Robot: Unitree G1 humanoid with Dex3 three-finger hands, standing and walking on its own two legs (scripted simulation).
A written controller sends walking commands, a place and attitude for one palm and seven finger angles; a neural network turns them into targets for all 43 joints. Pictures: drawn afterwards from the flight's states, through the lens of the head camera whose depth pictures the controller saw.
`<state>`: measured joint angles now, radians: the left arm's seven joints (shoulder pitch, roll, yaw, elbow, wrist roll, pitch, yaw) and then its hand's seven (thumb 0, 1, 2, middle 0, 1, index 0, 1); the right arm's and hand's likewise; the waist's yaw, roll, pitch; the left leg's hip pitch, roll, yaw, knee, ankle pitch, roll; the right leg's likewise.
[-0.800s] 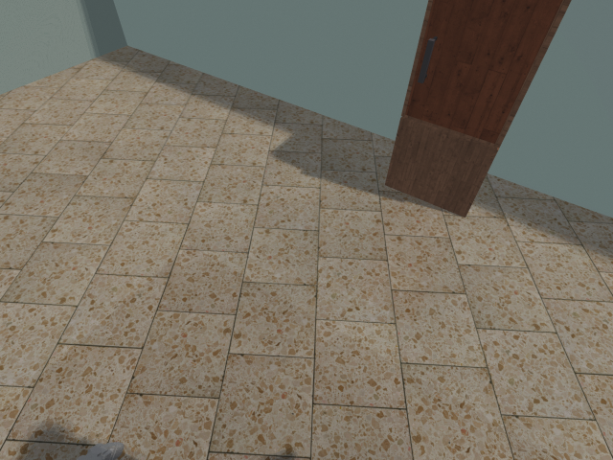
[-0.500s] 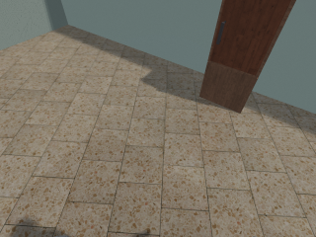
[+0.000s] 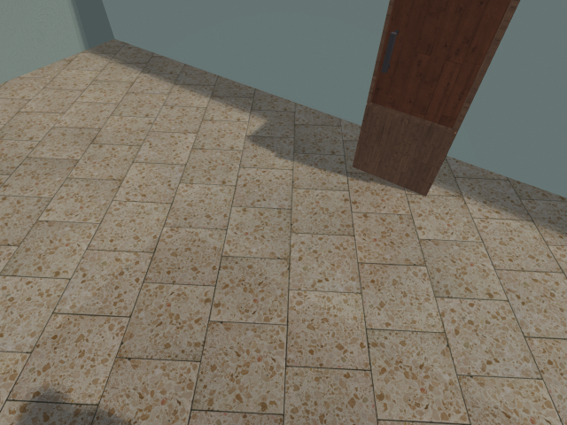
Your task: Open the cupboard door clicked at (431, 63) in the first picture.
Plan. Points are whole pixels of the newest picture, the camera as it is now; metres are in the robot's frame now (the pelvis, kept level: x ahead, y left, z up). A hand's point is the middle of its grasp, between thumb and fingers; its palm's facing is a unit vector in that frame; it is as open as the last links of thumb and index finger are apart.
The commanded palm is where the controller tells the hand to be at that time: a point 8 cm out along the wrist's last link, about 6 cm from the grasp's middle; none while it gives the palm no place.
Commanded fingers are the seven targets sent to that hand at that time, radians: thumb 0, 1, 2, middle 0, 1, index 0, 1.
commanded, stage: stand and wait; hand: left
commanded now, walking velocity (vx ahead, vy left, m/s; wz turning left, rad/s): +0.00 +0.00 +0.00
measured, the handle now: (390, 51) +1.48 -0.36 -0.10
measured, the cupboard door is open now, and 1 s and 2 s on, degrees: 0 0 0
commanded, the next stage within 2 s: look at it before walking up in 0.02 s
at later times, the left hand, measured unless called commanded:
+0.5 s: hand out of the picture +0.09 +0.24 -0.16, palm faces -0.03 -0.94 -0.33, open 7.4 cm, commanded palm none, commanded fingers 0.00 0.90 0.90 -0.20 -0.30 -0.20 -0.30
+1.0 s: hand out of the picture +0.08 +0.23 -0.17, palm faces -0.02 -0.96 -0.29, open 7.4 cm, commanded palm none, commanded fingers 0.00 0.90 0.90 -0.20 -0.30 -0.20 -0.30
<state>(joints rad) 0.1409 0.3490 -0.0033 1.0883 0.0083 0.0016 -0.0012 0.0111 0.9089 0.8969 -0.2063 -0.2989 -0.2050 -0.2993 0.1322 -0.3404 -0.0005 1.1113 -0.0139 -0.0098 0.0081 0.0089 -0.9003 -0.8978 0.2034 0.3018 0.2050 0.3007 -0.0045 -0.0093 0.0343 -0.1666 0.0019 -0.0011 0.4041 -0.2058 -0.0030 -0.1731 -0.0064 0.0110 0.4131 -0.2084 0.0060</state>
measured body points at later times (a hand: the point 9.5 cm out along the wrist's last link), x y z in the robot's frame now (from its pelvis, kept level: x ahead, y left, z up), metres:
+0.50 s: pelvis +0.01 +0.00 +0.00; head +0.02 +0.00 +0.45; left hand +0.09 +0.29 -0.13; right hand +0.09 -0.30 -0.13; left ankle +0.01 +0.12 -0.74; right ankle +0.01 -0.12 -0.74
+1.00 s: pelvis +0.03 +0.00 +0.00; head +0.01 +0.00 +0.45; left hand +0.08 +0.28 -0.14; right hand +0.09 -0.28 -0.14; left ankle +0.01 +0.12 -0.74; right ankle +0.01 -0.12 -0.74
